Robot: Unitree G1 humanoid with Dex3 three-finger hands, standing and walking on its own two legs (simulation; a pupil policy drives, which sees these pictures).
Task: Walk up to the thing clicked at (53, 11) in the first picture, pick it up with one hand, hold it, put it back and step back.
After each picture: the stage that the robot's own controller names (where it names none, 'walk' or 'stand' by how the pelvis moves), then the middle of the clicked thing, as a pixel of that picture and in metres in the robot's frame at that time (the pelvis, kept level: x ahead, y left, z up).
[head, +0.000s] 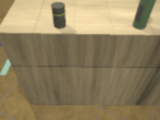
stand; (59, 15) +0.75 +0.16 +0.05
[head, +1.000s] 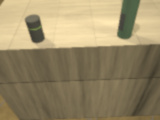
walk; (35, 29) +0.63 +0.27 +0.06
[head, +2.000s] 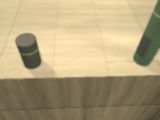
stand; (29, 51) +0.44 +0.22 +0.08
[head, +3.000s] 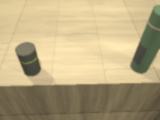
stand; (29, 60) +0.43 +0.22 +0.05
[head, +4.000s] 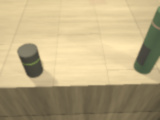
stand; (31, 61) +0.42 +0.22 +0.05
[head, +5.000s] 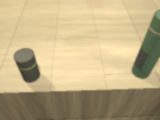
stand; (27, 66) +0.41 +0.22 +0.05
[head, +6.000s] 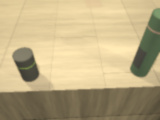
stand; (26, 65) +0.41 +0.23 +0.05
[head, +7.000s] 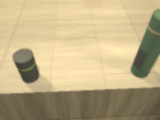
stand; (27, 66) +0.40 +0.22 +0.05
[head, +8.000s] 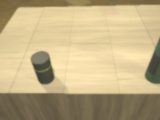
rise first; (43, 68) +0.41 +0.20 +0.05
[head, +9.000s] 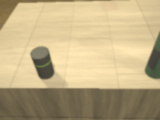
go down; (43, 63) +0.42 +0.20 +0.05
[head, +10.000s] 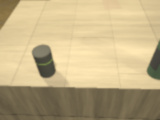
go down; (44, 62) +0.42 +0.20 +0.06
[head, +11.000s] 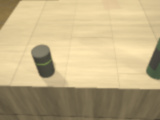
go down; (43, 62) +0.42 +0.21 +0.06
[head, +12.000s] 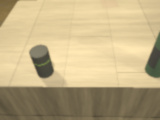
go down; (42, 62) +0.42 +0.21 +0.06
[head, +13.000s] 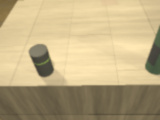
go down; (42, 61) +0.43 +0.21 +0.06
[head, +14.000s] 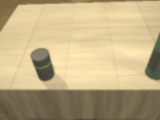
go down; (43, 65) +0.42 +0.20 +0.06
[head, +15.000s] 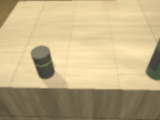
go down; (43, 63) +0.42 +0.20 +0.06
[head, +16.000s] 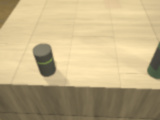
go down; (45, 60) +0.43 +0.20 +0.06
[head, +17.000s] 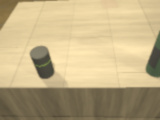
go down; (43, 63) +0.42 +0.20 +0.05
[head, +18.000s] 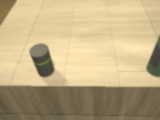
go down; (42, 61) +0.42 +0.21 +0.06
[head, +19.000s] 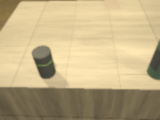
go down; (44, 62) +0.42 +0.20 +0.06
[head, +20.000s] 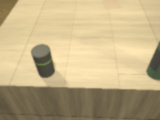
go down; (43, 61) +0.42 +0.21 +0.06
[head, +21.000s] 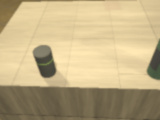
go down; (45, 62) +0.43 +0.20 +0.05
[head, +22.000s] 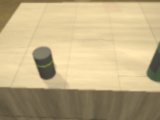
go down; (44, 63) +0.42 +0.20 +0.06
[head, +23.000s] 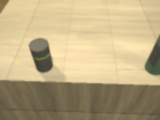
go down; (41, 56) +0.44 +0.19 +0.06
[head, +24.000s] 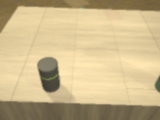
close in; (49, 75) +0.38 +0.15 +0.06
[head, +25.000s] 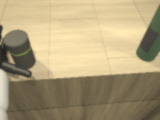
close in; (21, 51) +0.42 +0.20 +0.10
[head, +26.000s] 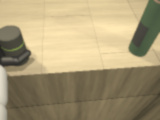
lift; (14, 47) +0.44 +0.21 +0.10
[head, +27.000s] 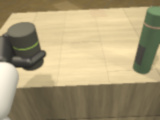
lift; (27, 47) +0.34 +0.17 +0.24
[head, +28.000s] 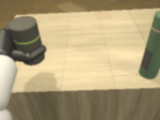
hold; (28, 41) +0.34 +0.17 +0.25
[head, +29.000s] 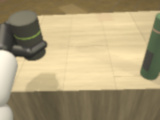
hold; (29, 37) +0.34 +0.16 +0.27
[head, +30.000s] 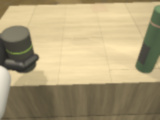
crouch; (20, 50) +0.34 +0.19 +0.21
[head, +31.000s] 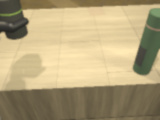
lower; (11, 16) +0.43 +0.22 +0.28
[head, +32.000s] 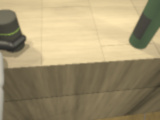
lower; (9, 32) +0.48 +0.21 +0.11
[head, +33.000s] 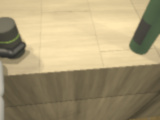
lower; (9, 39) +0.46 +0.22 +0.11
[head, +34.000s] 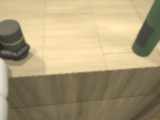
lower; (13, 41) +0.45 +0.21 +0.10
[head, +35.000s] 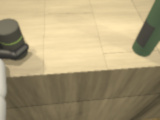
lower; (12, 40) +0.45 +0.21 +0.10
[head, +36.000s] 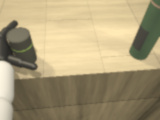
withdraw; (23, 47) +0.44 +0.19 +0.09
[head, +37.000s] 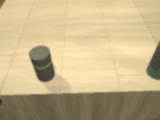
sink last; (43, 64) +0.40 +0.17 +0.08
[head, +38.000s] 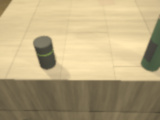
stand; (45, 53) +0.46 +0.19 +0.07
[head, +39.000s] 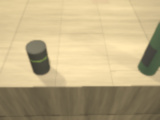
stand; (38, 58) +0.43 +0.18 +0.06
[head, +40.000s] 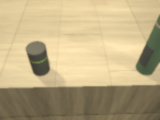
stand; (38, 59) +0.43 +0.18 +0.06
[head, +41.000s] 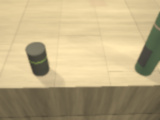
stand; (38, 59) +0.43 +0.19 +0.06
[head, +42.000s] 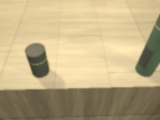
stand; (38, 61) +0.42 +0.19 +0.06
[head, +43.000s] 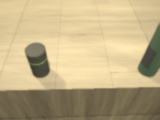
stand; (38, 61) +0.42 +0.18 +0.06
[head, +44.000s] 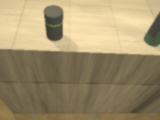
walk; (54, 24) +0.55 +0.13 +0.07
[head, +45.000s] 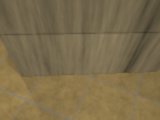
walk; out of the picture +0.86 +0.24 +0.08
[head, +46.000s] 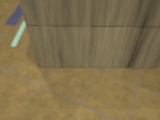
walk; out of the picture +1.14 +0.19 +0.07
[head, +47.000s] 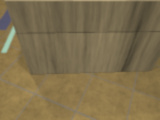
stand; out of the picture +1.07 +0.21 +0.05
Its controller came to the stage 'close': yes
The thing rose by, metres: 0.23
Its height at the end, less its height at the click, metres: +0.00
